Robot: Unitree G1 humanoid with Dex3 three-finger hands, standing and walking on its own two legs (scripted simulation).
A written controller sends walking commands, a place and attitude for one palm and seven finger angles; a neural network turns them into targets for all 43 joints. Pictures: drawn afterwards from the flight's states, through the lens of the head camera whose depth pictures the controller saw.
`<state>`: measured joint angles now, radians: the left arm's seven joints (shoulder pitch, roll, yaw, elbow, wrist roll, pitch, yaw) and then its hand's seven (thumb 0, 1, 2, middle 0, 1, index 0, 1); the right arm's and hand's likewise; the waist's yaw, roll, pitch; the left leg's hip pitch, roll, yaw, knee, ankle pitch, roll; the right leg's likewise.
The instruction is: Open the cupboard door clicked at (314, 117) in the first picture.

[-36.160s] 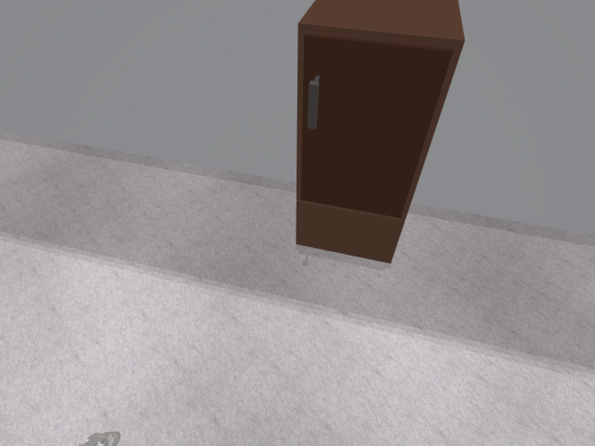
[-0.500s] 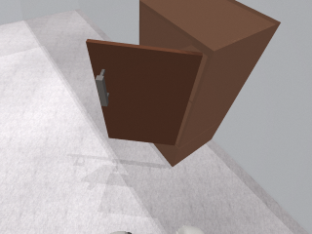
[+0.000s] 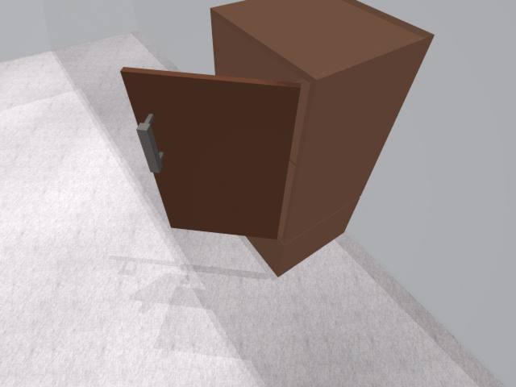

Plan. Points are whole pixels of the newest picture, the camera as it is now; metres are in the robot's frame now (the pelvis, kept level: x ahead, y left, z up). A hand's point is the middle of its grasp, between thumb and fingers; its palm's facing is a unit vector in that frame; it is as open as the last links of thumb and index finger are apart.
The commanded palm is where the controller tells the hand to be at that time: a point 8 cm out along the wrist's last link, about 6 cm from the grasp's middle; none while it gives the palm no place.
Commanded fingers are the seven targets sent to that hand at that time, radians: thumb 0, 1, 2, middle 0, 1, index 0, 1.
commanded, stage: come to a stop and stand still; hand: left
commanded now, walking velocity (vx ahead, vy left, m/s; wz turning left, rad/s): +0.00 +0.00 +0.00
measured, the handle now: (153, 143) +0.64 +0.29 -0.04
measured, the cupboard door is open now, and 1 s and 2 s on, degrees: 48 48 48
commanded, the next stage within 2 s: look again from close up in 0.14 s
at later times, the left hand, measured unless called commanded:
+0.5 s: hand out of the picture +0.03 +0.20 -0.17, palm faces +0.04 -0.97 -0.24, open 7.3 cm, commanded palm none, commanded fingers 0.00 0.90 0.90 -0.20 -0.30 -0.20 -0.30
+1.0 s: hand out of the picture -0.04 +0.22 -0.18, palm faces +0.02 -0.98 -0.19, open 7.3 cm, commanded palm none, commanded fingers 0.00 0.90 0.90 -0.20 -0.30 -0.20 -0.30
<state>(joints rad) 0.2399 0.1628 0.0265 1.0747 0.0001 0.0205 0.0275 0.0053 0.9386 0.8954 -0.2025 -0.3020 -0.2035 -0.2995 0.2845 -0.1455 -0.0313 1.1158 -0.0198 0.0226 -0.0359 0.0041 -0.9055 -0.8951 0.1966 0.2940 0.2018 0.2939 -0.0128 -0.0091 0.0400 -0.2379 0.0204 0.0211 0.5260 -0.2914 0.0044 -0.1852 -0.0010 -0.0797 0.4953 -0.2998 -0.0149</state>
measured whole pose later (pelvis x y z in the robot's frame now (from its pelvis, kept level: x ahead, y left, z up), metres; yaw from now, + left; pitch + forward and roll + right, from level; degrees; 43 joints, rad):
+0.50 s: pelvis +0.00 +0.00 +0.00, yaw +0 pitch -1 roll -1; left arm 0.29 0.21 0.02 1.02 0.02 -0.01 0.04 0.00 0.91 0.90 -0.20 -0.30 -0.20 -0.30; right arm 0.23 -0.21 -0.03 1.01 -0.02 -0.01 -0.04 0.01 -0.91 -0.89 0.20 0.29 0.20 0.29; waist 0.00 0.00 0.00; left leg -0.23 0.02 0.03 0.56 -0.31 0.01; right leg -0.18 -0.01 -0.07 0.52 -0.33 -0.01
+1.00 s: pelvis -0.04 +0.04 +0.00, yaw -1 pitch -3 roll -1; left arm 0.34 0.18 0.00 1.05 0.02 0.02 0.03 0.00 0.91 0.90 -0.20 -0.30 -0.20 -0.30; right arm 0.30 -0.17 0.00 1.08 -0.02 0.01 -0.01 0.00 -0.91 -0.89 0.20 0.29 0.21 0.29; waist 0.00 -0.01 0.00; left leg -0.23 -0.03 0.06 0.49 -0.23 0.06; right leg -0.18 -0.05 -0.05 0.47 -0.25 0.03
